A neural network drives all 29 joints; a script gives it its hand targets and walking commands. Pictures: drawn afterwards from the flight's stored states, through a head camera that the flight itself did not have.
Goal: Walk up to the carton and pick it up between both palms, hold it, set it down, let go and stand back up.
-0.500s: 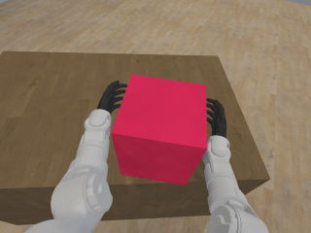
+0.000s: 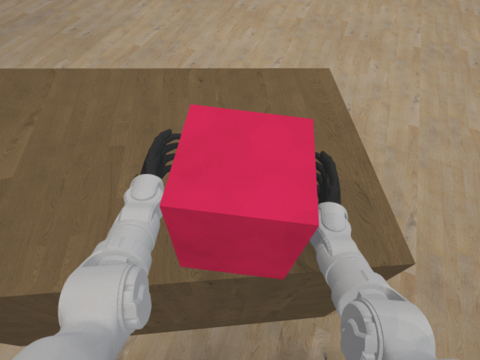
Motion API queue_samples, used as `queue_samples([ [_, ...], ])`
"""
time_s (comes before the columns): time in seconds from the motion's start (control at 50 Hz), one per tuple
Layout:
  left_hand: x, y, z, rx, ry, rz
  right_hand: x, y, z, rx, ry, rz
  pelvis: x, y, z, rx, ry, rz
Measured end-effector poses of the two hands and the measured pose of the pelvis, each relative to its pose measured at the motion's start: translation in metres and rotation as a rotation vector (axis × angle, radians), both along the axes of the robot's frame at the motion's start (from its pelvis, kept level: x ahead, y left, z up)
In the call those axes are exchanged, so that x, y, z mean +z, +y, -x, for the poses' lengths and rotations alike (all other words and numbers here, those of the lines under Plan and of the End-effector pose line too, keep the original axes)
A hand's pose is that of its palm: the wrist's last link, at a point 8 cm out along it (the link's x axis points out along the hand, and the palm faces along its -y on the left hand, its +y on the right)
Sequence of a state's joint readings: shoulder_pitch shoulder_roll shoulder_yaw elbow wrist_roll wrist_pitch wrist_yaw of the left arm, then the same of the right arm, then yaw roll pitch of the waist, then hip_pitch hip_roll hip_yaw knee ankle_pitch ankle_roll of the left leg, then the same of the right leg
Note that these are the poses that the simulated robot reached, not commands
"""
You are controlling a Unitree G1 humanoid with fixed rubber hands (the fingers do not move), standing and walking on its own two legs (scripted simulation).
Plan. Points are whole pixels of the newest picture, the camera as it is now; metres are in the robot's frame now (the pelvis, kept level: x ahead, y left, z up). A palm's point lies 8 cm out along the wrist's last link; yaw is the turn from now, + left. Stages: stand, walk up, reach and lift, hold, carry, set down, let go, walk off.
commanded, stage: set down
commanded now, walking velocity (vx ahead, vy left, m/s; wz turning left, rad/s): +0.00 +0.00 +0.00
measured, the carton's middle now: (241, 199) +0.39 +0.00 +0.00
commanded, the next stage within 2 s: none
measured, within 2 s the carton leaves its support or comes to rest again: neither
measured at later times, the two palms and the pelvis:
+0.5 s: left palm (132, 197) +0.39 +0.19 +0.02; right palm (350, 227) +0.33 -0.19 +0.01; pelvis -0.01 +0.00 -0.01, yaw -1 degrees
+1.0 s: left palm (103, 223) +0.33 +0.22 +0.05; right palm (345, 245) +0.28 -0.16 +0.04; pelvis -0.06 +0.02 -0.01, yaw +1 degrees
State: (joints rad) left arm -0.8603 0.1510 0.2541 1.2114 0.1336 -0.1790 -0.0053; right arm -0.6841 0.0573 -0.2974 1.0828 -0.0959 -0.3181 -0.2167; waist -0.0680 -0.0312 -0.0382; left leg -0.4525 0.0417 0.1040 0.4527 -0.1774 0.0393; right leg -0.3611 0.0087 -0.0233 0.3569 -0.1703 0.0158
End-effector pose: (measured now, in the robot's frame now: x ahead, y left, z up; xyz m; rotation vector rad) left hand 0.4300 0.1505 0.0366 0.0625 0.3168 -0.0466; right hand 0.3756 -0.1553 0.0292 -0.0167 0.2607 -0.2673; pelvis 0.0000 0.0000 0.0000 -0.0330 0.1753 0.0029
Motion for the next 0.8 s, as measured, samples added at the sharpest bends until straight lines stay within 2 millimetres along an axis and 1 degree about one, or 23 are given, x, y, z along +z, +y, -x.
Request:
queue_samples([
  [0.06, -0.003, 0.003, -0.011, 0.017, -0.024, 0.008, -0.006, 0.000, -0.007, -0.022, 0.014, -0.020, -0.005, 0.000, -0.004, 0.001, 0.067, 0.008],
  [0.14, 0.005, 0.005, -0.023, 0.005, -0.075, 0.000, -0.006, -0.002, -0.015, -0.031, -0.004, -0.029, -0.011, 0.000, -0.010, 0.012, 0.119, 0.020],
  [0.18, 0.009, 0.006, -0.024, -0.013, -0.078, -0.016, -0.004, -0.004, -0.017, -0.034, -0.015, -0.027, -0.012, 0.001, -0.013, 0.014, 0.121, 0.028],
  [0.24, 0.010, 0.010, -0.020, -0.026, -0.054, -0.031, -0.003, -0.010, -0.015, -0.035, -0.017, -0.020, -0.012, 0.003, -0.014, 0.010, 0.096, 0.027],
  [0.3, 0.006, 0.017, -0.011, -0.027, -0.020, -0.044, -0.004, -0.021, -0.009, -0.064, -0.022, -0.023, -0.011, 0.005, -0.013, 0.010, 0.078, 0.031],
  [0.36, 0.005, 0.024, 0.000, -0.019, -0.040, -0.037, -0.004, -0.030, 0.002, -0.072, -0.051, -0.013, -0.011, 0.006, -0.009, 0.002, 0.060, 0.024],
  [0.46, -0.005, 0.033, 0.028, -0.021, -0.046, -0.038, -0.017, -0.038, 0.035, -0.058, -0.035, -0.003, -0.009, 0.005, 0.005, -0.011, 0.039, 0.021],
  [0.52, -0.017, 0.038, 0.047, -0.024, -0.025, -0.037, -0.026, -0.039, 0.055, -0.061, -0.014, -0.015, -0.010, 0.005, 0.018, -0.005, 0.027, 0.023],
  [0.56, -0.021, 0.040, 0.057, -0.019, -0.027, -0.027, -0.027, -0.038, 0.065, -0.057, -0.020, -0.026, -0.011, 0.004, 0.027, -0.003, 0.028, 0.024],
  [0.62, -0.019, 0.043, 0.069, -0.007, -0.070, -0.002, -0.018, -0.032, 0.076, -0.032, -0.064, -0.034, -0.013, 0.004, 0.039, -0.004, 0.033, 0.023],
  [0.68, -0.015, 0.050, 0.079, 0.013, -0.089, 0.019, -0.007, -0.027, 0.082, -0.013, -0.071, -0.030, -0.014, 0.004, 0.049, -0.001, 0.025, 0.019],
  [0.74, -0.009, 0.060, 0.087, 0.036, -0.083, 0.030, 0.002, -0.025, 0.085, -0.014, -0.038, -0.015, -0.016, 0.004, 0.056, 0.006, 0.001, 0.015],
  [0.8, 0.001, 0.068, 0.089, 0.042, -0.091, 0.020, 0.014, -0.022, 0.083, -0.022, -0.020, -0.006, -0.017, 0.006, 0.061, 0.017, -0.025, 0.014],
])
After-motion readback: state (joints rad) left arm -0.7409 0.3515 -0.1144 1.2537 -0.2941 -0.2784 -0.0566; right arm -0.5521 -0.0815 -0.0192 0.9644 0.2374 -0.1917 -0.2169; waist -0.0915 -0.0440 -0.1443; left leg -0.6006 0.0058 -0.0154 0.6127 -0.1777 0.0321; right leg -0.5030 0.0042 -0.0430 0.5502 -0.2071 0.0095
